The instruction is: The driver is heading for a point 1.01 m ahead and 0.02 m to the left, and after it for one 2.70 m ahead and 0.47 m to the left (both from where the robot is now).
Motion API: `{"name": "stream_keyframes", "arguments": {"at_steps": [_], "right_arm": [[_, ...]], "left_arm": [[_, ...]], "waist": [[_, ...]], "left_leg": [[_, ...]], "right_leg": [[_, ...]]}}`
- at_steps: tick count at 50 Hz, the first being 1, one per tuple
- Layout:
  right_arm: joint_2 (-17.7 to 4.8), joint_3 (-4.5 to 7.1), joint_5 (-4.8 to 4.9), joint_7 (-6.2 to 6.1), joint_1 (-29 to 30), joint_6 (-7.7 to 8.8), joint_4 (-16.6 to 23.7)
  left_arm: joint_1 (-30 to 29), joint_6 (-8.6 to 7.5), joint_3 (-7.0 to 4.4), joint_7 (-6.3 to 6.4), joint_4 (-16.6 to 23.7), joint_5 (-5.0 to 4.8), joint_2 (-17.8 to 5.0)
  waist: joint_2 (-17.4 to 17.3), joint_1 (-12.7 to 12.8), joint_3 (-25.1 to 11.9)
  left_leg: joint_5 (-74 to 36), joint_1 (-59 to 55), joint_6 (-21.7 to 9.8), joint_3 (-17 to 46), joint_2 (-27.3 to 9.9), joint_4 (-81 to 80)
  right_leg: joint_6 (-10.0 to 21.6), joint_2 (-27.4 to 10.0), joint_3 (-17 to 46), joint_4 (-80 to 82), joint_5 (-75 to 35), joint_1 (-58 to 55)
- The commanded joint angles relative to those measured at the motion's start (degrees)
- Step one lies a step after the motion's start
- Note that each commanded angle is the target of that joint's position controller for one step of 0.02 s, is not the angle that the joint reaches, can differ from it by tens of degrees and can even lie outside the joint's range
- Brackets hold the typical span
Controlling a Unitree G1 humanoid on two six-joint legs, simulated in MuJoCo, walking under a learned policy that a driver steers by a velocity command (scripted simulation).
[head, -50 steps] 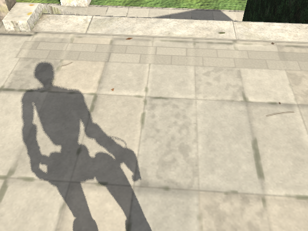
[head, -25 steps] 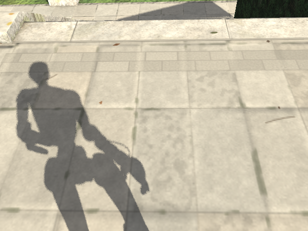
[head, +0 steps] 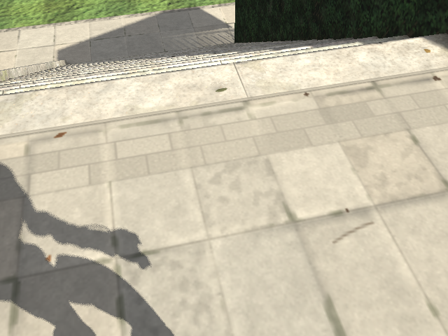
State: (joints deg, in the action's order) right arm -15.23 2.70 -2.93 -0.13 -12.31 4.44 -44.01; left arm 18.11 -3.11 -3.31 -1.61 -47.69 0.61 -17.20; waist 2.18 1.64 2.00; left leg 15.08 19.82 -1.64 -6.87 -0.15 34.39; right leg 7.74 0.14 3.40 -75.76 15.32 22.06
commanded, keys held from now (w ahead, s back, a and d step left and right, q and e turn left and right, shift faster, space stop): w+e+shift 0.06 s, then w+shift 0.26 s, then w+q+shift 0.54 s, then q+shift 0.14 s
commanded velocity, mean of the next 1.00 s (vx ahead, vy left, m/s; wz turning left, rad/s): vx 0.96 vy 0.00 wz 0.20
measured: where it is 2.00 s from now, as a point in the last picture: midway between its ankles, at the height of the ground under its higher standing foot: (267, 175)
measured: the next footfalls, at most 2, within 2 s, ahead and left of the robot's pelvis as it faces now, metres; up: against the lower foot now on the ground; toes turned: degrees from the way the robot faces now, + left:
right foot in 0.32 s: +0.48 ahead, -0.13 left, +0.00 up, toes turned -14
left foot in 0.78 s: +0.92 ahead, -0.08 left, +0.00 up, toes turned +7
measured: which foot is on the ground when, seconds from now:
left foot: down 0.00-0.34, up 0.36-0.76, down 0.78-1.00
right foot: up 0.00-0.30, down 0.32-0.78, up 0.80-1.00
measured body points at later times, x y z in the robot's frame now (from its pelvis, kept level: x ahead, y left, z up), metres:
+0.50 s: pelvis +0.45 -0.08 +0.01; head +0.47 -0.09 +0.46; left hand +0.54 +0.18 -0.12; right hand +0.47 -0.35 -0.12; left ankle +0.42 +0.10 -0.61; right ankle +0.44 -0.12 -0.72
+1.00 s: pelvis +0.90 -0.09 +0.01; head +0.93 -0.09 +0.46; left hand +1.10 +0.16 -0.05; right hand +0.93 -0.37 -0.13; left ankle +0.88 -0.09 -0.72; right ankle +1.05 -0.27 -0.64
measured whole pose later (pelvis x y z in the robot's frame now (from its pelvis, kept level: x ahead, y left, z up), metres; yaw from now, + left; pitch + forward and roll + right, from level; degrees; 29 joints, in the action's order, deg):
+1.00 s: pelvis +0.90 -0.09 +0.01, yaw +16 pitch +0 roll +0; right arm -16.4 3.4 -0.2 0.4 -26.1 2.5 -52.8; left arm -1.4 -4.9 2.4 0.3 -35.5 3.3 -11.7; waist -0.3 -3.8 3.7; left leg 14.3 9.5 -11.4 4.0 13.6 25.6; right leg -3.5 -6.2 7.7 -62.3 15.3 39.4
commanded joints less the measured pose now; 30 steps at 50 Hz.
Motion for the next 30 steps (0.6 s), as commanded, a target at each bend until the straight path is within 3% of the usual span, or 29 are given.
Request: {"name": "stream_keyframes", "arguments": {"at_steps": [1, 3, 6, 9, 11, 13, 14, 15, 16, 17, 18, 19, 20, 21, 22, 23, 24, 26, 30], "right_arm": [[-2.4, 0.73, 1.41, 0.46, -6.1, 2.35, -1.1], [-2.2, 0.67, 2.06, 0.89, -7.2, 3.22, -2.7], [-2.4, 0.35, 1.30, 1.02, -7.0, 4.20, -3.7], [-5.3, 0.45, 1.81, 0.76, -10.2, 4.60, -5.3], [-7.8, 0.45, 2.03, 0.38, -13.7, 4.03, -6.8], [-11.2, 0.72, 1.63, -0.64, -15.3, 2.65, -7.7], [-13.2, 1.03, 1.14, -1.17, -15.2, 1.53, -8.1], [-14.6, 1.38, 0.67, -1.60, -13.9, 0.42, -7.9], [-14.7, 1.46, 0.77, -1.68, -12.2, -0.26, -7.3], [-7.7, 0.18, 0.36, -0.81, -14.9, -0.07, -6.1], [-2.4, -0.92, 4.20, 0.58, -20.4, 0.86, -3.4], [-6.8, -0.13, 4.31, -0.10, -10.3, 1.55, -1.6], [-5.9, -0.24, 4.62, 0.04, -8.2, 1.90, -1.1], [-4.8, -0.54, 3.98, 0.15, -8.2, 1.54, -2.3], [-3.5, -0.68, 3.16, 0.64, -9.5, 0.44, -3.4], [-2.4, -0.89, 2.46, 1.42, -11.6, -0.81, -4.4], [-2.0, -0.69, 2.27, 2.00, -11.2, -1.78, -4.6], [-1.6, -0.43, 2.28, 2.70, -6.8, -2.95, -3.3], [-0.6, -1.31, 3.10, 3.31, 4.7, -2.49, 0.6]], "left_arm": [[-1.4, 1.82, 0.74, -1.63, 6.2, 1.16, 1.0], [-6.4, 2.61, 1.09, -2.34, 8.6, 1.38, 1.4], [-12.5, 2.22, 1.64, -2.97, 11.5, 0.92, 1.0], [-18.7, 1.29, 2.48, -3.77, 12.6, 1.32, 0.8], [-21.6, 0.70, 2.65, -3.71, 12.8, 1.47, 0.3], [-19.6, 0.43, 2.18, -2.85, 11.9, 1.83, -1.7], [-14.2, 0.19, 1.61, -2.34, 10.3, 1.92, -3.2], [-3.9, 0.02, 0.62, -1.71, 7.1, 1.73, -5.2], [7.5, 0.07, -0.76, -0.73, 3.1, 1.99, -7.6], [9.8, 0.40, -2.11, 0.61, 1.8, 2.68, -12.0], [8.7, 0.25, -2.97, 0.71, 3.1, 3.22, -15.8], [7.4, -0.20, -3.25, 0.73, 2.4, 2.18, -12.9], [4.9, -0.95, -2.64, 0.96, 1.1, 2.01, -10.5], [2.5, -1.82, -2.09, 0.68, 0.5, 2.33, -7.3], [0.5, -2.56, -1.43, 0.75, 0.3, 2.14, -5.2], [0.2, -3.08, -0.60, 0.84, -0.3, 1.70, -2.5], [0.6, -3.64, -0.10, 0.78, -1.2, 1.11, -1.0], [2.0, -4.66, -0.03, 0.47, -2.4, 0.05, -1.2], [4.4, -5.53, 0.81, 0.44, -3.7, 0.34, -0.5]], "waist": [[-7.4, -0.7, 2.1], [-6.6, -0.5, 3.8], [-5.6, 0.7, 5.9], [-1.6, -0.4, 8.2], [-1.8, -1.5, 8.5], [-6.3, 0.5, 4.0], [-8.6, 3.7, -0.2], [-10.2, 8.4, -5.7], [-8.8, 13.4, -10.9], [-0.1, 9.2, -15.2], [11.6, 3.7, -24.1], [0.6, 6.6, -17.9], [-1.4, 3.8, -8.0], [-6.1, 1.1, -3.0], [-5.7, -1.3, -1.4], [-2.8, -2.8, -0.7], [-1.4, -3.5, 0.2], [-0.6, -3.4, 3.1], [0.8, -1.5, 5.8]], "left_leg": [[9.9, -8.1, -4.6, 20.0, -17.8, -25.6], [1.0, -8.0, -3.5, 11.2, -16.6, -27.5], [-9.5, -5.8, -3.3, 0.3, -12.0, -30.2], [-19.4, -6.9, -4.0, -5.5, -11.7, -35.6], [-36.3, -14.8, -4.6, -6.8, -12.9, -34.5], [-64.8, -25.5, -4.6, -7.4, -14.5, -24.9], [-74.0, -28.2, -4.7, -7.4, -15.4, -14.9], [-76.5, -27.1, -4.8, -7.0, -16.0, -1.8], [-67.9, -20.3, -4.5, -7.3, -14.2, 15.4], [-16.5, -3.0, -4.6, -3.8, -9.1, 36.2], [13.6, 17.3, -3.3, 6.3, 1.1, 54.8], [5.9, 22.9, -5.1, 12.9, -1.4, 54.6], [0.9, 23.3, -5.0, 11.7, -3.3, 50.5], [-1.1, 20.4, -4.9, 11.9, -5.8, 46.0], [-2.6, 16.8, -4.7, 12.5, -7.3, 42.9], [-3.6, 13.6, -4.0, 12.5, -8.3, 41.1], [-4.1, 13.6, -3.6, 12.5, -8.7, 40.2], [-7.4, 17.8, -3.0, 11.1, -8.7, 37.5], [-19.2, 19.6, -4.0, 2.5, -4.9, 24.4]], "right_leg": [[-1.0, -7.7, 1.9, -1.1, -1.1, 17.4], [-1.4, -8.5, 0.5, -0.1, -6.2, 21.2], [-1.2, -6.7, 0.0, 11.3, -15.4, 20.4], [0.7, -3.8, -6.4, 28.3, -21.7, 12.4], [2.2, -1.0, -10.2, 34.3, -20.1, 10.3], [3.3, 3.7, -12.7, 37.2, -12.8, 7.0], [4.1, 5.7, -12.5, 38.3, -8.2, 1.4], [5.3, 6.6, -11.0, 40.2, -4.4, -8.9], [6.4, 6.0, -8.4, 45.5, -4.2, -23.1], [5.6, -6.9, 6.8, 41.2, 8.3, -38.2], [11.3, -22.4, 40.1, 52.3, 18.2, -50.3], [7.9, -19.3, 36.5, 58.5, 14.7, -44.4], [6.8, -18.7, 27.4, 59.8, 7.3, -34.0], [4.9, -16.8, 21.0, 61.4, 1.1, -25.2], [2.5, -14.6, 15.2, 63.0, -1.2, -19.4], [0.7, -13.0, 10.9, 64.9, -2.8, -15.1], [-0.7, -11.8, 7.7, 66.2, -5.2, -13.8], [-4.1, -10.0, 0.0, 68.2, -15.5, -13.5], [-7.6, -4.8, -13.7, 69.6, -38.6, -14.8]]}}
